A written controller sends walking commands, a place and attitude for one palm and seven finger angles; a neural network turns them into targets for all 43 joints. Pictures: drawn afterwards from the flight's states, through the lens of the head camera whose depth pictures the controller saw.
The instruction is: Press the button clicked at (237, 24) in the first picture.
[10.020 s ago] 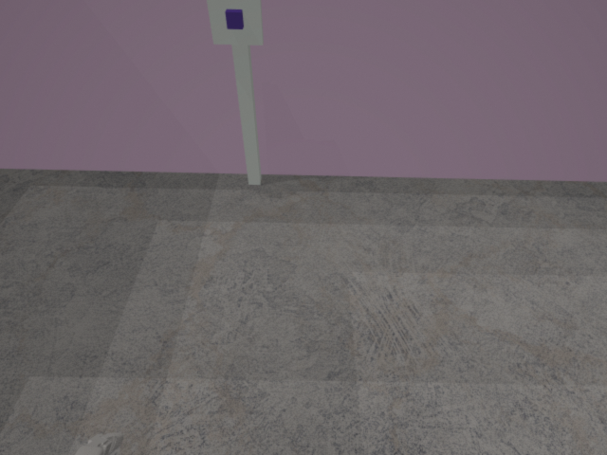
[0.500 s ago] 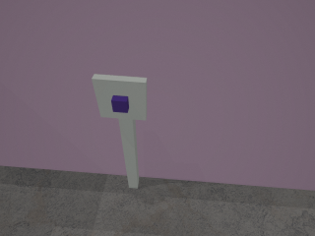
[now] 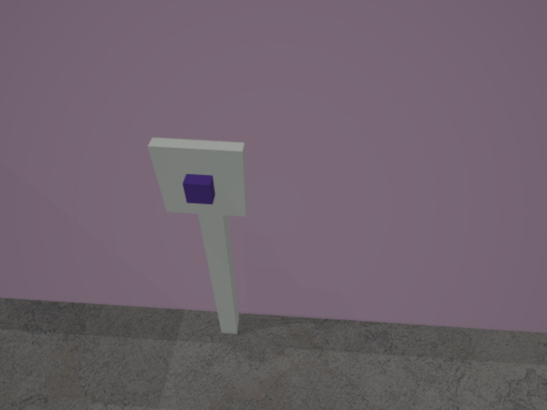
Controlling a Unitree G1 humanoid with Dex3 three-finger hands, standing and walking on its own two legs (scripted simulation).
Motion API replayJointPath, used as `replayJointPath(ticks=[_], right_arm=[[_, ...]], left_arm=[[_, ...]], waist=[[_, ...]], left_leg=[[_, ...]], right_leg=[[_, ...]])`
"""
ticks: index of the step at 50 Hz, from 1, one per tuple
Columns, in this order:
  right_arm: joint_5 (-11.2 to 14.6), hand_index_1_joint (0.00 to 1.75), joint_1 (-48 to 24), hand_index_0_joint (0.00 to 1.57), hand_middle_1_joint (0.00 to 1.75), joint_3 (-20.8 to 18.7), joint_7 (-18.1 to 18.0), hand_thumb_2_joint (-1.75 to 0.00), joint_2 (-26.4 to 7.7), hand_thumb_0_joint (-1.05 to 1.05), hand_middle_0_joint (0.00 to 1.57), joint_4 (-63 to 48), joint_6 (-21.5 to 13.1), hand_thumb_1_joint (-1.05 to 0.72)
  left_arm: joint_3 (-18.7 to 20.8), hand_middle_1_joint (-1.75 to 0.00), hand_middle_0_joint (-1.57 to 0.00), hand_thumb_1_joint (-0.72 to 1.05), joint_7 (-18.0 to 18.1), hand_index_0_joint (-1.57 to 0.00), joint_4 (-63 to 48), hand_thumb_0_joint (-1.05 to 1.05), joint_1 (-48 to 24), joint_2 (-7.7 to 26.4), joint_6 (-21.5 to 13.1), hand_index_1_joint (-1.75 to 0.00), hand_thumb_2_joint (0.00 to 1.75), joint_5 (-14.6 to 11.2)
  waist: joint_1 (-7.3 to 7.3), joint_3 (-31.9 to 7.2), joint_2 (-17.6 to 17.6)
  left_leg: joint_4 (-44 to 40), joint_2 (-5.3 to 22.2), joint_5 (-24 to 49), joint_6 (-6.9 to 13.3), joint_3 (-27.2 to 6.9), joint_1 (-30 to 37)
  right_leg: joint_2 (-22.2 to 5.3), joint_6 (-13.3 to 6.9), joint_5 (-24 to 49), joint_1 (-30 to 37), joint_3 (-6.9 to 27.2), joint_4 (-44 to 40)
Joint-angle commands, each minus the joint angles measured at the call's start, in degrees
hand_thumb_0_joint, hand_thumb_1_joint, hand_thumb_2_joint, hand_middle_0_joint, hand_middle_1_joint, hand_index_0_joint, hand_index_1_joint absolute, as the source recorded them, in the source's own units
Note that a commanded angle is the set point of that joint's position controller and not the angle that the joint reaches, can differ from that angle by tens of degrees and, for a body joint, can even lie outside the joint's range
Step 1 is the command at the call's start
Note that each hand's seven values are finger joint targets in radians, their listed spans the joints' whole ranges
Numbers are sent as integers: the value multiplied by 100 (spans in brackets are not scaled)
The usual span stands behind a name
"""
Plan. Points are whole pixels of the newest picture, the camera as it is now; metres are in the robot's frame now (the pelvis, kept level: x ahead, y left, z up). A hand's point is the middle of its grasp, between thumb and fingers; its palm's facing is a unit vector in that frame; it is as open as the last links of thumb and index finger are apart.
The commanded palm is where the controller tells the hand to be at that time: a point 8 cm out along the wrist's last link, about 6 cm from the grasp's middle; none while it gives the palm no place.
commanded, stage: come to a stop and stand still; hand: left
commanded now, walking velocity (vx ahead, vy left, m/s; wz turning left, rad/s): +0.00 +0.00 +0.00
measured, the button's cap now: (199, 188) +0.52 +0.19 +0.02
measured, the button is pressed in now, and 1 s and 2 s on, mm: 0 0 0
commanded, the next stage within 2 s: look again from close up in 1.02 s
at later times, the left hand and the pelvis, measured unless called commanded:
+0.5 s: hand out of the picture +0.01 +0.18 -0.19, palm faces +0.03 -0.98 -0.20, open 7.4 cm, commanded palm none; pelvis +0.00 +0.01 -0.01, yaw +0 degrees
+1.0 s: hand out of the picture -0.07 +0.23 -0.18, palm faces +0.03 -0.98 -0.21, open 7.4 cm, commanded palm none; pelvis -0.04 +0.05 +0.00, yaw +1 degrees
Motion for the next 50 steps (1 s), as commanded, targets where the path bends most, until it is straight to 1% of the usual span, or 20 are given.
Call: replayJointPath(ticks=[1,3,5,10,13,16,18,21,22,23,24,25,26,27,29,32,37,42,46,50], right_arm=[[45,30,-16,20,30,-169,-63,-90,-713,0,20,-295,-159,-90],[71,30,37,20,30,-75,-64,-90,-395,0,20,-247,-197,-90],[86,30,78,20,30,0,-77,-90,-205,0,20,-192,-220,-90],[156,30,328,20,30,-26,-172,-90,-217,0,20,20,-242,-90],[147,30,283,20,30,-96,-203,-90,-173,0,20,-80,-155,-90],[118,30,194,20,30,-168,-199,-90,-158,0,20,-217,-78,-90],[114,30,130,20,30,-197,-187,-90,-114,0,20,-286,-43,-90],[98,30,147,20,30,-228,-163,-90,-218,0,20,-288,-66,-90],[122,30,-280,20,30,-178,-149,-90,-371,0,20,-768,-193,-90],[96,30,94,20,30,-176,-78,-90,-235,0,20,-877,-123,-90],[48,30,-186,20,30,-157,-30,-90,-151,0,20,-851,-84,-90],[33,30,-27,20,30,-145,-19,-90,-250,0,20,-889,-98,-90],[3,30,70,20,30,-157,-13,-90,-388,0,20,-947,-130,-90],[-6,30,40,20,30,-177,-15,-90,-527,0,20,-997,-155,-90],[4,30,-101,20,30,-189,-48,-90,-705,0,20,-1144,-153,-90],[-1,30,-259,20,30,-184,-53,-90,-714,0,20,-1204,-144,-90],[7,30,-241,20,30,-182,-53,-90,-771,0,20,-1145,-164,-90],[22,30,-253,20,30,-190,-47,-90,-797,0,20,-999,-150,-90],[28,30,-264,20,30,-180,-30,-90,-758,0,20,-880,-122,-90],[39,30,-168,20,30,-163,-31,-90,-702,0,20,-732,-119,-90]], left_arm=[[140,-30,-20,90,15,-20,-155,0,468,502,-176,-30,90,-39],[135,-30,-20,90,76,-20,-86,0,556,495,-233,-30,90,-77],[131,-30,-20,90,135,-20,-23,0,611,510,-297,-30,90,-109],[113,-30,-20,90,258,-20,1,0,715,404,-335,-30,90,-129],[193,-30,-20,90,315,-20,-52,0,801,507,-267,-30,90,-123],[278,-30,-20,90,343,-20,-152,0,740,579,-205,-30,90,-93],[296,-30,-20,90,337,-20,-249,0,528,556,-162,-30,90,-77],[262,-30,-20,90,311,-20,-463,0,141,381,-96,-30,90,-82],[235,-30,-20,90,430,-20,-336,0,405,402,-257,-30,90,-59],[249,-30,-20,90,364,-20,-693,0,41,715,-282,-30,90,-66],[252,-30,-20,90,307,-20,-743,0,-241,727,-268,-30,90,-44],[242,-30,-20,90,276,-20,-773,0,-419,700,-222,-30,90,-46],[217,-30,-20,90,257,-20,-861,0,-377,568,-172,-30,90,-48],[193,-30,-20,90,240,-20,-852,0,-274,498,-117,-30,90,-44],[150,-30,-20,90,189,-20,-807,0,-150,419,-57,-30,90,-6],[126,-30,-20,90,118,-20,-713,0,-108,332,-37,-30,90,-19],[126,-30,-20,90,95,-20,-685,0,-122,384,-14,-30,90,-19],[117,-30,-20,90,94,-20,-535,0,28,392,-15,-30,90,-17],[105,-30,-20,90,87,-20,-383,0,218,350,-48,-30,90,-9],[90,-30,-20,90,88,-20,-267,0,301,327,-102,-30,90,-25]], waist=[[46,798,28],[61,745,-364],[14,569,-594],[27,66,22],[85,-19,-120],[110,-5,-578],[76,42,-671],[-29,41,-150],[88,301,-113],[-146,35,-295],[-55,273,27],[-169,352,254],[-145,551,783],[-90,541,1274],[51,655,1194],[149,565,381],[142,410,254],[143,322,296],[155,391,57],[83,485,236]], left_leg=[[-676,742,-1592,66,-848,-661],[-83,426,-635,-60,-374,-675],[155,352,-80,-159,-156,-545],[129,554,1757,-167,-276,116],[351,490,1552,-236,-129,-117],[679,380,995,-286,-9,-432],[670,374,684,-285,-54,-378],[238,679,1908,-169,-344,344],[1157,807,2123,-186,-349,98],[866,456,-265,-157,-392,-345],[539,316,-653,-210,-286,-203],[238,434,-495,-165,-432,-137],[-130,671,-528,-20,-856,-398],[-668,956,-887,129,-1286,-601],[-1284,1211,-1767,358,-1814,-1033],[-1403,1163,-2240,374,-1690,-1204],[-1642,1181,-2418,304,-1768,-1048],[-1689,1112,-2407,211,-1641,-854],[-1592,961,-2404,157,-1363,-928],[-1542,834,-2281,101,-1296,-689]], right_leg=[[-298,-313,-705,-417,543,-679],[-550,-406,-336,-223,910,-950],[-804,-470,895,-33,1009,-1000],[-670,-231,3966,411,518,-256],[-909,-318,4818,621,638,2],[-1166,-477,5315,739,757,107],[-1233,-616,4797,515,829,55],[-737,-378,2546,-288,526,98],[-769,-238,3859,-490,903,-168],[-1051,-501,2040,-315,1036,-273],[-1036,-570,770,-747,1081,-356],[-748,-547,-439,-998,825,-252],[-364,-440,-1004,-1108,591,-37],[-46,-312,-996,-958,242,361],[130,-252,-940,-756,78,817],[103,-259,-634,-558,224,783],[112,-233,-629,-591,354,775],[142,-233,-574,-600,431,591],[138,-271,-611,-479,525,202],[104,-313,-762,-716,698,-59]])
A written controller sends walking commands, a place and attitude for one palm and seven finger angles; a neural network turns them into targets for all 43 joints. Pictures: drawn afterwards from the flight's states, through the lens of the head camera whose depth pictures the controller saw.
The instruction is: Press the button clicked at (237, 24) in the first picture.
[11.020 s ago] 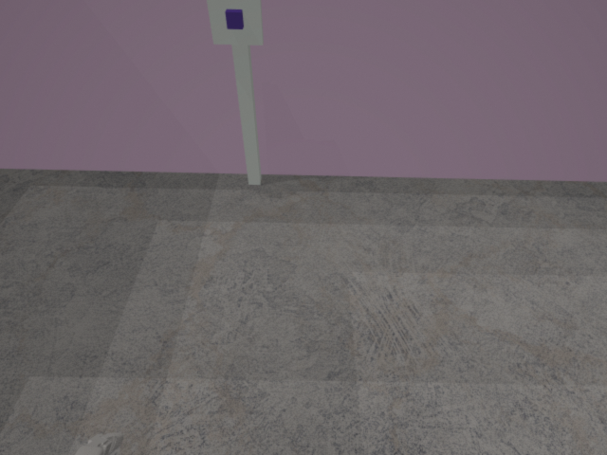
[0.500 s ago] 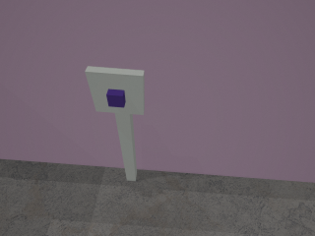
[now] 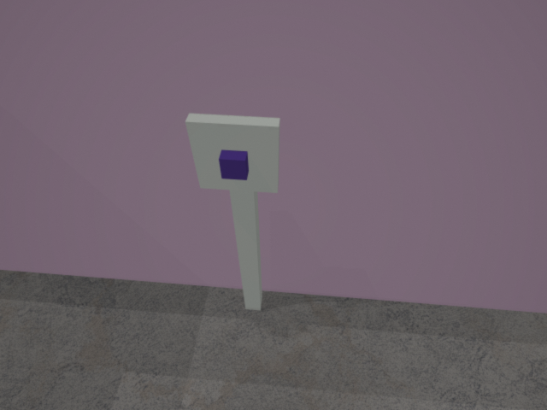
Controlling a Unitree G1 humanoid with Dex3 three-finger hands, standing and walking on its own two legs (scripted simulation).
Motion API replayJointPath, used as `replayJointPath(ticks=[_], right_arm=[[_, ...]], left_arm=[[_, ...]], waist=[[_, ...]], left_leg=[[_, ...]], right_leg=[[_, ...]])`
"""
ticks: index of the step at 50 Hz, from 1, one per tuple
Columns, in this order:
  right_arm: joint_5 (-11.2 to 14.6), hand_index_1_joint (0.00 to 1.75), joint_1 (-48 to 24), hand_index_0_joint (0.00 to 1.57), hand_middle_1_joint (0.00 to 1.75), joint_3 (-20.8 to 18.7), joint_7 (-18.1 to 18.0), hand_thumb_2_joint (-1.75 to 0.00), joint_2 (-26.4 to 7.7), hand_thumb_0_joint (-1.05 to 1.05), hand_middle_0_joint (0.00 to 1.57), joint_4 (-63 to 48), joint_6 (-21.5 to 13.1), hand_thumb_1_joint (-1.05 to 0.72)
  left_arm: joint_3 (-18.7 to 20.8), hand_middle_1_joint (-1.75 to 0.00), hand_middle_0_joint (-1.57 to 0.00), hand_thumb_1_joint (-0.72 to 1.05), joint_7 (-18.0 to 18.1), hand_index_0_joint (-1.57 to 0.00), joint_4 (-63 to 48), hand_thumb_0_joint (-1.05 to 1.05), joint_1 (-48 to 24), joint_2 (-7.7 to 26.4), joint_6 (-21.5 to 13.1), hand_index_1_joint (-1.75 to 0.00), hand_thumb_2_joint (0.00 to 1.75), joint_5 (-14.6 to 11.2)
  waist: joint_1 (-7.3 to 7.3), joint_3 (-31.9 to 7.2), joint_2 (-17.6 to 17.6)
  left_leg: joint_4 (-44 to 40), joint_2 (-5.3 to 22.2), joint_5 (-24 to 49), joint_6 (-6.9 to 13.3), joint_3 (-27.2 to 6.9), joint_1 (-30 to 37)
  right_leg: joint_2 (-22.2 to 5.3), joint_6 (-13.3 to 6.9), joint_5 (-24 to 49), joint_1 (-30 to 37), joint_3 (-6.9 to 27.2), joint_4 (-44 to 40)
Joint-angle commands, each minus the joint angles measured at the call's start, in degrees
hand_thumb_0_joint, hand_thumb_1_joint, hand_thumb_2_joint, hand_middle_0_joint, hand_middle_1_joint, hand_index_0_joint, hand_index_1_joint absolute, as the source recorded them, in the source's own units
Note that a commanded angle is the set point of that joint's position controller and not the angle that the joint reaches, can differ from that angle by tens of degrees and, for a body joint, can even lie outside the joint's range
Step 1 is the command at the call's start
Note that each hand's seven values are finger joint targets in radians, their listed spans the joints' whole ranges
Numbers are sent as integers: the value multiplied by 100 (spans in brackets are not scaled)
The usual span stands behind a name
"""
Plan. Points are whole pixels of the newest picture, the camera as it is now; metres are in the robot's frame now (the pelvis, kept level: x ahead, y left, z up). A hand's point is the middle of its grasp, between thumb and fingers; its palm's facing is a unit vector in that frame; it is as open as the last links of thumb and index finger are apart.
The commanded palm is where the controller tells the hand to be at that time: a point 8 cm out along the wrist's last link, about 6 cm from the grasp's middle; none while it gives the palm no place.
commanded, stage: come to a stop and stand still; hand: left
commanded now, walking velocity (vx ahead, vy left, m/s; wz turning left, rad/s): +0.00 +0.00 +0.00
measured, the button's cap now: (234, 164) +0.57 +0.13 +0.02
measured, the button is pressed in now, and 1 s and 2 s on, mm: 0 0 0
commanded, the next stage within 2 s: look again from close up in 0.02 s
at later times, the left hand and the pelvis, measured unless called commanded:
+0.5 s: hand out of the picture -0.02 +0.11 -0.17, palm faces +0.03 -0.99 -0.16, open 7.4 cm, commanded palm none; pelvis +0.01 -0.04 +0.00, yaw +1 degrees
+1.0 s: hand out of the picture +0.08 +0.10 -0.17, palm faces +0.02 -0.97 -0.22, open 7.3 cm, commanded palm none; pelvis +0.08 -0.07 +0.00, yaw +1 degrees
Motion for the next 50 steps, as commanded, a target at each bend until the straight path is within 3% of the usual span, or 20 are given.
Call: replayJointPath(ticks=[1,4,11,15,18,22,25,30,36,39,41,45,47,50], right_arm=[[37,30,-24,20,30,-158,-29,-90,-728,0,20,-285,-159,-90],[48,30,5,20,30,-155,-35,-90,-683,0,20,-199,-158,-90],[61,30,200,20,30,-113,-59,-90,-514,0,20,-20,-236,-90],[52,30,234,20,30,-112,-57,-90,-496,0,20,48,-227,-90],[42,30,269,20,30,-115,-61,-90,-466,0,20,51,-221,-90],[36,30,375,20,30,-87,-69,-90,-357,0,20,97,-265,-90],[35,30,488,20,30,-71,-73,-90,-331,0,20,140,-278,-90],[31,30,526,20,30,-41,-85,-90,-285,0,20,180,-307,-90],[46,30,634,20,30,29,-117,-90,-224,0,20,261,-407,-90],[30,30,657,20,30,22,-109,-90,-254,0,20,296,-401,-90],[48,30,586,20,30,42,-130,-90,-203,0,20,295,-416,-90],[94,30,550,20,30,11,-192,-90,-223,0,20,249,-353,-90],[75,30,562,20,30,-28,-212,-90,-281,0,20,198,-292,-90],[62,30,465,20,30,-99,-219,-90,-372,0,20,83,-208,-90]], left_arm=[[79,-30,-20,90,0,-20,-60,0,446,476,-165,-30,90,-29],[59,-30,-20,90,-2,-20,46,0,511,412,-199,-30,90,-22],[13,-30,-20,90,3,-20,196,0,517,314,-293,-30,90,-44],[25,-30,-20,90,17,-20,233,0,546,330,-271,-30,90,-29],[30,-30,-20,90,5,-20,263,0,596,296,-273,-30,90,-30],[18,-30,-20,90,1,-20,212,0,461,294,-329,-30,90,-55],[22,-30,-20,90,12,-20,142,0,302,327,-335,-30,90,-71],[22,-30,-20,90,11,-20,133,0,263,331,-345,-30,90,-79],[27,-30,-20,90,31,-20,127,0,158,363,-406,-30,90,-118],[60,-30,-20,90,16,-20,144,0,175,383,-384,-30,90,-96],[57,-30,-20,90,35,-20,128,0,119,393,-399,-30,90,-114],[111,-30,-20,90,119,-20,28,0,80,548,-368,-30,90,-130],[167,-30,-20,90,146,-20,-27,0,55,623,-322,-30,90,-130],[236,-30,-20,90,167,-20,-121,0,52,737,-278,-30,90,-111]], waist=[[3,168,46],[-20,289,-130],[-102,226,-151],[-61,421,-16],[-30,428,-142],[-89,309,-324],[-138,284,-222],[-86,327,-222],[-99,-152,-290],[-71,-89,-326],[-62,-9,-192],[-56,-217,-159],[-46,-312,-64],[-33,-412,-208]], left_leg=[[-1515,1152,-2615,-310,-1478,-192],[-1417,1108,-2499,-303,-1433,-136],[-1159,1047,-1994,-319,-1333,165],[-1275,1093,-2330,-309,-1444,-118],[-1208,1047,-2328,-317,-1386,-264],[-851,935,-1646,-354,-1196,20],[-848,956,-1637,-384,-1204,57],[-812,959,-1423,-380,-1180,-91],[-463,938,-22,-404,-934,383],[-299,925,-455,-386,-872,314],[-289,929,362,-419,-822,386],[-53,988,1621,-470,-757,638],[78,1014,1917,-478,-721,720],[394,999,2029,-513,-612,714]], right_leg=[[73,-174,-524,-172,-16,-395],[40,-184,-585,-307,104,-546],[-88,-197,-617,-564,374,-801],[-41,-174,-724,-563,282,-732],[-49,-188,-830,-505,313,-757],[-183,-224,-759,-625,526,-975],[-178,-216,-822,-679,523,-1014],[-162,-240,-433,-441,513,-944],[-240,-246,733,-32,524,-849],[-193,-308,250,9,517,-742],[-261,-282,1212,33,535,-758],[-390,-238,2823,314,527,-406],[-424,-272,2981,337,533,-228],[-520,-281,3527,386,596,-90]])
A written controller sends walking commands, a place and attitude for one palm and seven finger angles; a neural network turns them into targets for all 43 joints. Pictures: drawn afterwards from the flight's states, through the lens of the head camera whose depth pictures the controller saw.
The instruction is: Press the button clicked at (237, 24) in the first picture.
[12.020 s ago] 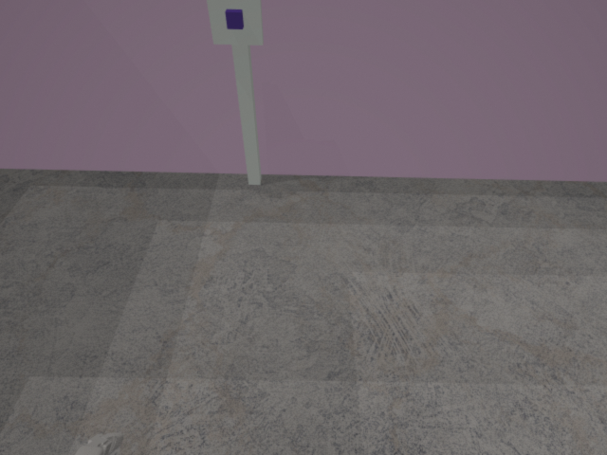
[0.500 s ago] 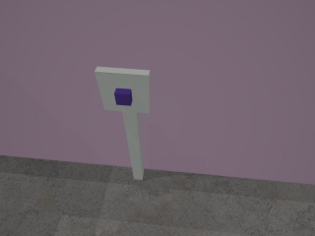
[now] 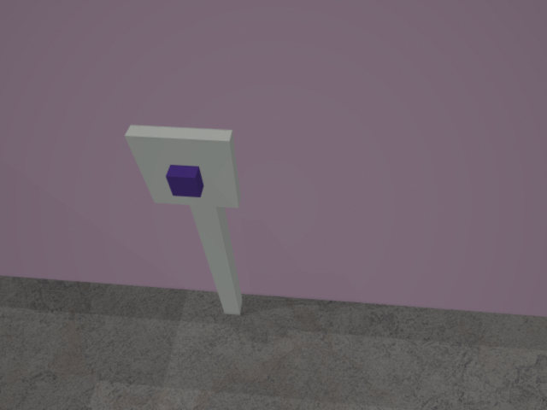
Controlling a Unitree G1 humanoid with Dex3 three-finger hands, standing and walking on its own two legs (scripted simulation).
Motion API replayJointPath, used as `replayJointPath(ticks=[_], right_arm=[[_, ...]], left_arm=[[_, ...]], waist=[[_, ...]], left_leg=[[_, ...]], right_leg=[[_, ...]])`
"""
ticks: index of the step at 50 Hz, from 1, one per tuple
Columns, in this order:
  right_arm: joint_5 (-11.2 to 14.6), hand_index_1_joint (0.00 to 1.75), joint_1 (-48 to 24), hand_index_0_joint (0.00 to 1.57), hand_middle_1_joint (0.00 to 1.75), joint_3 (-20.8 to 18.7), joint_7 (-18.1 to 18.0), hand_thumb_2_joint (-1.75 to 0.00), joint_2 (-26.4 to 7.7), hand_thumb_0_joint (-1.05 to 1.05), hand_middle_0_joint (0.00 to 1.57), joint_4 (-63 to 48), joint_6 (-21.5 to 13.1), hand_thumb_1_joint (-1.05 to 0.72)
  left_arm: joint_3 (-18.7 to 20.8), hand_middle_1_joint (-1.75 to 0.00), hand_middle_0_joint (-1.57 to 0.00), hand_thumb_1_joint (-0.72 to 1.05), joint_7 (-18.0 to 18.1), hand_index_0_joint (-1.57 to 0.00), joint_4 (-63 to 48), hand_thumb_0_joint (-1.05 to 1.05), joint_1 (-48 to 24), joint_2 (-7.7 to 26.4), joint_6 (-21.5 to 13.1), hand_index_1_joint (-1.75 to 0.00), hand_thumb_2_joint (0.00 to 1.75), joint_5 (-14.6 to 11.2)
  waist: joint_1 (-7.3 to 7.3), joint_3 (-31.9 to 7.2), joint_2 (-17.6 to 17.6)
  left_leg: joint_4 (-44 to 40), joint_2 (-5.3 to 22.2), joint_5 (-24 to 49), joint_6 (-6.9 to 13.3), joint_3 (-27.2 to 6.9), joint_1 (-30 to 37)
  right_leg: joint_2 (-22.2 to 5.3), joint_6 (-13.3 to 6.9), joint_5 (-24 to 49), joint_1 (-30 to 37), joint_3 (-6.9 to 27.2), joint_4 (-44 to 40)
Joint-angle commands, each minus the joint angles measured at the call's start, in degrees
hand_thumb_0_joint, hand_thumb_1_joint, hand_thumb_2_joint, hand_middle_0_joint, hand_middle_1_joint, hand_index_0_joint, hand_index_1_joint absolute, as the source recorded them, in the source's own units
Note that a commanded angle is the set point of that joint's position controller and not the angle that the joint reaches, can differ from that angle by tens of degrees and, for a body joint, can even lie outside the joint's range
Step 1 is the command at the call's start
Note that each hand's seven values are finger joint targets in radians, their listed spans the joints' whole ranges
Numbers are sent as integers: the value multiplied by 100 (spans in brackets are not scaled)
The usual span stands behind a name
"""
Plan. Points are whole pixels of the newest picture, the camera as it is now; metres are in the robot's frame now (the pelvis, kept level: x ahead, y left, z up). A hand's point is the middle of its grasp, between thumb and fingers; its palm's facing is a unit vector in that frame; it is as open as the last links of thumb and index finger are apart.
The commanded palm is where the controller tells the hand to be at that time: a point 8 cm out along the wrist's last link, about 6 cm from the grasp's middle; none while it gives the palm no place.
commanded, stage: come to a stop and stand still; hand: left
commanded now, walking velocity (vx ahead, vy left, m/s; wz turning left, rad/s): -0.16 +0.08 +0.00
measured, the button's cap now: (186, 180) +0.49 +0.20 +0.02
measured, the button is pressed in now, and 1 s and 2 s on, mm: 0 0 0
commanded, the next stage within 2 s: look again from close up in 0.80 s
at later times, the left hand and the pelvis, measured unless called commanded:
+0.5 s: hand out of the picture +0.03 +0.23 -0.18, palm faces +0.01 -0.97 -0.23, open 7.4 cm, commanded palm none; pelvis -0.03 +0.05 -0.01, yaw +0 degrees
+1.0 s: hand out of the picture -0.02 +0.25 -0.17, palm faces -0.03 -0.98 -0.22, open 7.4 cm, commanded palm none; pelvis -0.02 +0.06 +0.00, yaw +0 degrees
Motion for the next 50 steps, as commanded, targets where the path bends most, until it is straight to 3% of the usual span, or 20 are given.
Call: replayJointPath(ticks=[1,5,7,9,11,12,13,14,15,16,18,20,21,22,23,24,28,35,45,50], right_arm=[[8,30,331,20,30,-189,-21,-90,-628,0,20,-363,21,-90],[0,30,150,20,30,-235,5,-90,-599,0,20,-538,113,-90],[5,30,56,20,30,-231,21,-90,-557,0,20,-588,135,-90],[3,30,71,20,30,-223,45,-90,-557,0,20,-581,117,-90],[-24,30,92,20,30,-226,47,-90,-698,0,20,-563,66,-90],[81,30,-665,20,30,-320,65,-90,-951,0,20,-1066,33,-90],[74,30,-366,20,30,-283,147,-90,-565,0,20,-1273,86,-90],[19,30,-546,20,30,-250,165,-90,-557,0,20,-1240,115,-90],[27,30,-510,20,30,-258,168,-90,-536,0,20,-1275,107,-90],[38,30,-379,20,30,-252,178,-90,-524,0,20,-1298,77,-90],[56,30,-4,20,30,-235,169,-90,-559,0,20,-1148,21,-90],[-18,30,33,20,30,-248,153,-90,-913,0,20,-1131,-68,-90],[-37,30,-94,20,30,-227,140,-90,-962,0,20,-1174,-43,-90],[-38,30,-240,20,30,-221,139,-90,-993,0,20,-1177,-38,-90],[-34,30,-311,20,30,-220,133,-90,-1014,0,20,-1193,-26,-90],[-44,30,-321,20,30,-226,132,-90,-1078,0,20,-1214,-33,-90],[-36,30,-306,20,30,-222,134,-90,-1117,0,20,-1171,-46,-90],[-23,30,-208,20,30,-213,121,-90,-1150,0,20,-947,-134,-90],[15,30,-103,20,30,-150,97,-90,-1124,0,20,-542,-185,-90],[22,30,-70,20,30,-126,79,-90,-1092,0,20,-401,-195,-90]], left_arm=[[244,-30,-20,90,61,-20,-247,0,532,841,-41,-30,90,-5],[295,-30,-20,90,64,-20,-382,0,427,968,14,-30,90,8],[291,-30,-20,90,55,-20,-455,0,277,974,41,-30,90,16],[275,-30,-20,90,31,-20,-553,0,63,942,60,-30,90,27],[255,-30,-20,90,11,-20,-655,0,-40,837,68,-30,90,6],[251,-30,-20,90,196,-20,-524,0,721,851,-116,-30,90,-11],[286,-30,-20,90,170,-20,-815,0,400,1276,-156,-30,90,17],[283,-30,-20,90,135,-20,-806,0,365,1252,-184,-30,90,38],[277,-30,-20,90,132,-20,-880,0,198,1179,-218,-30,90,60],[260,-30,-20,90,116,-20,-1013,0,80,1208,-219,-30,90,69],[211,-30,-20,90,93,-20,-1076,0,-168,1199,-164,-30,90,15],[189,-30,-20,90,77,-20,-1072,0,-60,945,-69,-30,90,-29],[170,-30,-20,90,78,-20,-1026,0,64,866,-10,-30,90,-16],[136,-30,-20,90,59,-20,-965,0,39,846,41,-30,90,10],[116,-30,-20,90,29,-20,-921,0,21,860,72,-30,90,32],[102,-30,-20,90,3,-20,-912,0,47,844,68,-30,90,55],[71,-30,-20,90,-64,-20,-802,0,140,826,60,-30,90,42],[81,-30,-20,90,-94,-20,-624,0,142,934,-22,-30,90,34],[39,-30,-20,90,-90,-20,-251,0,206,987,-61,-30,90,11],[23,-30,-20,90,-78,-20,-124,0,222,958,-51,-30,90,7]], waist=[[53,-475,-108],[69,-443,-708],[38,-286,-710],[-37,-239,-534],[-31,-185,-5],[269,-286,-76],[55,-429,-906],[192,-523,-436],[43,-457,-376],[-44,-504,-274],[-243,-523,-122],[-55,-382,686],[39,-131,659],[50,142,1040],[67,443,840],[100,483,714],[94,283,315],[49,-243,192],[16,-130,52],[11,-83,176]], left_leg=[[347,592,2500,71,-336,364],[768,289,1117,-68,-178,-93],[685,223,374,-90,-237,-153],[244,298,850,-47,-297,236],[-44,669,1665,130,-652,551],[1208,696,1359,4,-294,161],[1473,116,-710,-6,-275,-844],[1616,158,-1049,2,-410,-875],[1589,233,-1020,20,-485,-924],[1189,150,-848,6,-399,-733],[111,115,217,18,-405,244],[-95,819,1661,357,-1174,250],[-323,953,1169,495,-1287,-80],[-674,956,414,532,-1512,-340],[-947,962,-328,560,-1691,-664],[-1040,960,-568,569,-1710,-718],[-1326,866,-1436,499,-1705,-611],[-1220,806,-635,456,-1526,69],[-979,666,274,373,-1175,242],[-919,669,605,360,-1103,335]], right_leg=[[-1014,-159,3967,138,748,-30],[-1396,-394,4731,356,1064,-146],[-1508,-597,4231,166,1234,-280],[-1283,-469,3261,-220,1042,-314],[-779,-190,1971,-585,639,-192],[-1142,253,4304,-156,1124,-575],[-1631,-10,4493,516,1671,-588],[-1908,-396,4354,557,1899,-594],[-1744,-684,4067,530,1611,-546],[-1536,-726,4081,512,1319,-400],[-1088,-421,2908,-50,827,-120],[-436,-33,1049,-365,264,65],[-275,17,238,-332,118,-31],[-225,57,-194,-331,8,26],[-192,61,-275,-362,-13,49],[-207,51,-184,-382,-10,32],[-292,45,-51,-332,78,-143],[-435,27,277,-279,176,-402],[-604,54,702,-127,323,-652],[-614,79,802,-133,306,-655]])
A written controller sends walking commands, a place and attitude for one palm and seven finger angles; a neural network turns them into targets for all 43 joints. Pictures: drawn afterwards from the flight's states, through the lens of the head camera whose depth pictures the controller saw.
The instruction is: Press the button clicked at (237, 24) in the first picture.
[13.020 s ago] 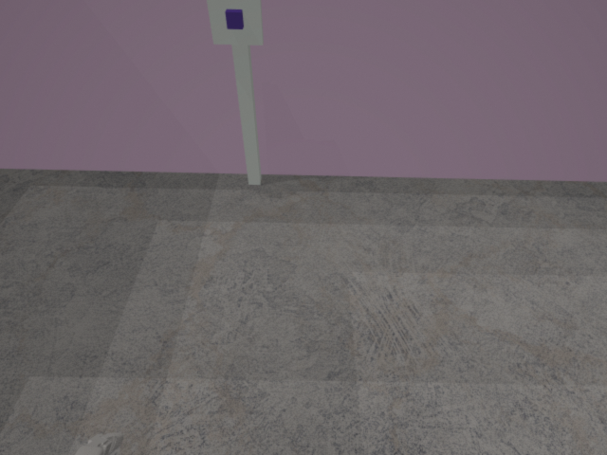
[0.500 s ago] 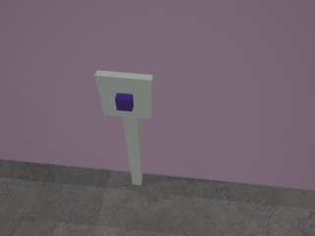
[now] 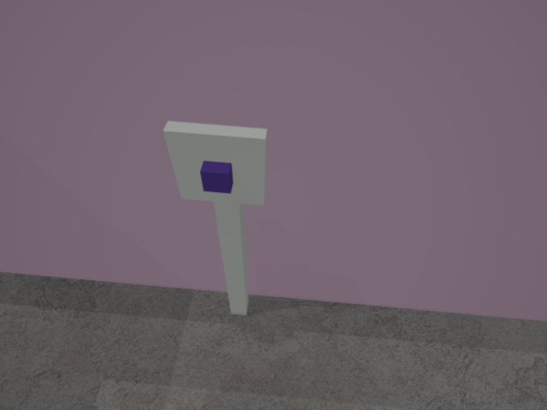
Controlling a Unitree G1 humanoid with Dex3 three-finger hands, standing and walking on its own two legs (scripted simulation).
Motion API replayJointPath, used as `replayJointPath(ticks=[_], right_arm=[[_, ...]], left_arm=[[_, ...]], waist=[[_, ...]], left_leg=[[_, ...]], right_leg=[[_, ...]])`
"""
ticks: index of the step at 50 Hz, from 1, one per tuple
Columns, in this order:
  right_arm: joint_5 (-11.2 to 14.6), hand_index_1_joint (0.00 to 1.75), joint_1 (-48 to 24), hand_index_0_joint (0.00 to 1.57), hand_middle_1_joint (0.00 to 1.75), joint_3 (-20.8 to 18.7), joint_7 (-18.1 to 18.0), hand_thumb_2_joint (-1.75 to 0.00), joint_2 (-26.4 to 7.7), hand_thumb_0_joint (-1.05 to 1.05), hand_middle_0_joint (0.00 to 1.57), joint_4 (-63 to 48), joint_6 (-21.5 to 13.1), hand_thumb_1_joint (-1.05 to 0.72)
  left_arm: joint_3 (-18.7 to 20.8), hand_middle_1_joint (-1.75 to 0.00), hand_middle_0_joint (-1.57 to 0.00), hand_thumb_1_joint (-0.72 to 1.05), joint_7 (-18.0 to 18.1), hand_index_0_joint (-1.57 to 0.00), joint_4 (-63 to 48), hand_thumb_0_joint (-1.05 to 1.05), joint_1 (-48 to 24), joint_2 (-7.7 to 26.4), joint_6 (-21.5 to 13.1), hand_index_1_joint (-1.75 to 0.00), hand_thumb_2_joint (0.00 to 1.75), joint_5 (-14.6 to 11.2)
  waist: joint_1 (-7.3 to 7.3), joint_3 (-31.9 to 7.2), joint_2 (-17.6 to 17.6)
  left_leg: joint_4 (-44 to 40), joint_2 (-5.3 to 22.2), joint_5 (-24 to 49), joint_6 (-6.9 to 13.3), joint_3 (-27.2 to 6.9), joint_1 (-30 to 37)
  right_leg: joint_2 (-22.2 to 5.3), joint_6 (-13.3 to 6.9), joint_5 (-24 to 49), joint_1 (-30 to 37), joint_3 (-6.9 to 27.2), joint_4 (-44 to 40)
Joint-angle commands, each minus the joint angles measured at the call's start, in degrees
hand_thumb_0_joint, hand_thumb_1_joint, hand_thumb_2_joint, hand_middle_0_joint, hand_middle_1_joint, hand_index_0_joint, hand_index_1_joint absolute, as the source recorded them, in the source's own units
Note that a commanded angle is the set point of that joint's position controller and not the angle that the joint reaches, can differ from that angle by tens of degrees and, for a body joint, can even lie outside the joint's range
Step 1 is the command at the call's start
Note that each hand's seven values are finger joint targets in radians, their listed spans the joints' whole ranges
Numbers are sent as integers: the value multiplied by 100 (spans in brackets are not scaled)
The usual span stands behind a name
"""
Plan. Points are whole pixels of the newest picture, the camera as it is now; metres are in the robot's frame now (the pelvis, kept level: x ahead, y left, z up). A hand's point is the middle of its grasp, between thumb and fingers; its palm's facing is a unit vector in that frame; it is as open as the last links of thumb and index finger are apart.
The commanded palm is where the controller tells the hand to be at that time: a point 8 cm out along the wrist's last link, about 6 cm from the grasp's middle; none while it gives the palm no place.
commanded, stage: look again from close up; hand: left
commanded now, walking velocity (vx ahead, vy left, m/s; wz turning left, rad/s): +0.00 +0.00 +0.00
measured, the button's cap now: (217, 176) +0.51 +0.14 +0.02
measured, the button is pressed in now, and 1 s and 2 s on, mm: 0 0 0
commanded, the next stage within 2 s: raise the hand and make a fist in 0.42 s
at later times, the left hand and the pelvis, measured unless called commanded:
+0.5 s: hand out of the picture +0.04 +0.15 -0.18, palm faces -0.02 -0.98 -0.22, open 7.4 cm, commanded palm none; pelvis +0.02 -0.03 +0.00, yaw +0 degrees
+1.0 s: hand out of the picture +0.13 +0.14 -0.07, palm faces +0.09 -1.00 -0.01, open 5.0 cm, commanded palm +0.13 +0.20 -0.05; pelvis -0.03 -0.07 -0.09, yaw +3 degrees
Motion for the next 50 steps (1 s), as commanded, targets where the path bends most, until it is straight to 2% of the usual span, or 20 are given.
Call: replayJointPath(ticks=[1,25,26,27,28,29,30,31,32,33,34,35,37,39,40,42,44,47,49,50], right_arm=[[32,30,65,20,30,-140,-45,-90,-767,0,20,-213,-152,-90],[36,30,76,20,30,-89,-87,-90,-578,0,20,70,-127,-90],[91,30,-194,20,30,-107,-52,-90,-616,0,20,-305,-127,-90],[340,30,162,20,30,-358,-239,-90,-1432,0,20,-2227,-931,-90],[257,30,-322,20,30,-117,-475,-90,-865,0,20,-1950,-1520,-90],[250,30,-361,20,30,-204,-510,-90,-836,0,20,-1518,-1580,-90],[359,30,-135,20,30,-190,-389,-90,-541,0,20,-1534,-1526,-90],[340,30,-265,20,30,-297,-323,-90,-876,0,20,-2038,-1548,-90],[263,30,-269,20,30,-404,-322,-90,-998,0,20,-2154,-1566,-90],[170,30,-288,20,30,-426,-329,-90,-994,0,20,-2246,-1554,-90],[181,30,-361,20,30,-473,-276,-90,-970,0,20,-2429,-1508,-90],[142,30,-425,20,30,-476,-216,-90,-941,0,20,-2558,-1469,-90],[96,30,-700,20,30,-551,-90,-90,-934,0,20,-2903,-1474,-90],[173,30,-742,20,30,-619,40,-90,-960,0,20,-3202,-1492,-90],[198,30,-800,20,30,-614,77,-90,-1001,0,20,-3366,-1507,-90],[239,30,-831,20,30,-603,46,-90,-981,0,20,-3677,-1492,-90],[222,30,-791,20,30,-585,-33,-90,-921,0,20,-3869,-1437,-90],[207,30,-621,20,30,-527,-127,-90,-776,0,20,-3932,-1421,-90],[145,30,-522,20,30,-445,-219,-90,-815,0,20,-3848,-1442,-90],[145,30,-471,20,30,-465,-278,-90,-830,0,20,-3758,-1468,-90]], left_arm=[[119,-30,-20,90,29,-20,-143,0,200,616,-137,-30,90,-19],[149,-30,-20,90,63,-20,-100,0,132,539,-184,-30,90,-47],[160,-30,-20,90,287,-20,-16,0,585,408,-289,-30,90,27],[1388,-33,-23,90,273,-23,-8884,0,-3477,2106,-1418,-33,90,-1101],[1225,-36,-25,90,395,-25,-7380,0,-781,1565,-1142,-36,90,-659],[1017,-39,-28,90,662,-28,-6714,0,-505,1084,-884,-39,90,-845],[34,-42,-31,90,525,-31,-5475,0,1061,-492,-383,-42,90,-941],[387,-45,-34,90,389,-34,-6468,0,-148,-75,-585,-45,90,-1123],[649,-48,-36,90,215,-36,-6293,0,-122,181,-861,-48,90,-1081],[850,-51,-39,90,38,-39,-5612,0,364,186,-1168,-51,90,-1082],[1004,-54,-42,90,-227,-42,-4926,0,1227,71,-1434,-54,90,-1123],[1037,-57,-45,90,-531,-45,-4567,0,1669,-83,-1794,-57,90,-1215],[1047,-63,-50,90,-1278,-50,-4620,0,2297,-181,-2572,-63,90,-1454],[1400,-69,-56,90,-2038,-56,-4513,0,2305,215,-3161,-69,90,-1606],[1433,-72,-58,90,-2415,-58,-4620,0,2020,373,-3409,-72,90,-1681],[1892,-78,-64,90,-2721,-64,-5181,0,1479,890,-3535,-78,90,-1821],[2181,-84,-69,90,-2676,-69,-6017,0,856,1201,-3530,-84,90,-2018],[2019,-93,-78,90,-2374,-78,-7345,0,-61,1030,-3806,-93,90,-2186],[1631,-99,-83,90,-2226,-83,-8223,0,-847,1010,-4040,-99,90,-2136],[1512,-102,-86,90,-2208,-86,-8170,0,-707,967,-4062,-102,90,-2059]], waist=[[20,-93,270],[2,-194,63],[114,19,51],[-476,-2922,798],[70,-2767,2070],[-54,-2287,1695],[-226,-1336,1110],[-272,-607,755],[-397,-538,215],[-301,-221,-474],[-85,-95,-745],[47,-344,-1431],[309,-749,-1707],[391,-1115,-1200],[313,-1330,-807],[352,-1874,-184],[328,-2146,117],[53,-2339,815],[-294,-2314,669],[-311,-2276,734]], left_leg=[[-694,1020,456,-59,-992,262],[-276,958,1290,-200,-699,543],[747,1018,1926,-370,-531,230],[102,380,2773,-303,-538,1703],[-70,666,3714,-238,-460,2541],[80,744,3453,-501,-496,1772],[59,757,2853,-433,-558,1308],[201,688,2183,-438,-699,600],[513,569,1476,-395,-589,241],[781,460,989,-377,-565,-412],[1025,391,779,-389,-512,-884],[1337,356,718,-416,-498,-1356],[1879,279,367,-486,-379,-2175],[2330,194,265,-557,-293,-2570],[2575,160,161,-569,-270,-2769],[2948,126,-62,-494,-153,-3076],[3215,153,-379,-440,-147,-3270],[3535,318,-465,-338,-263,-2991],[3741,413,-538,-250,-424,-2946],[3777,443,-594,-238,-438,-2945]], right_leg=[[-283,-377,536,-264,172,-308],[-343,-436,1446,-86,339,-358],[-581,-274,2884,-173,495,-496],[-83,-428,3177,155,-209,147],[198,-490,1834,-228,-400,627],[118,-413,834,-478,-661,573],[109,-318,539,-972,-739,468],[57,-312,737,-1080,-783,340],[100,-306,826,-1362,-829,235],[135,-283,724,-1677,-920,371],[157,-301,707,-1882,-945,598],[189,-274,877,-2066,-940,1012],[124,-207,1189,-2187,-710,1619],[-15,-206,1595,-2068,-311,1991],[-71,-218,1512,-2125,-161,2152],[-151,-174,1157,-2113,228,2278],[-135,-135,322,-2245,544,2248],[-18,-177,-378,-2790,547,2242],[111,-209,-602,-3271,440,2378],[127,-239,-704,-3405,425,2357]])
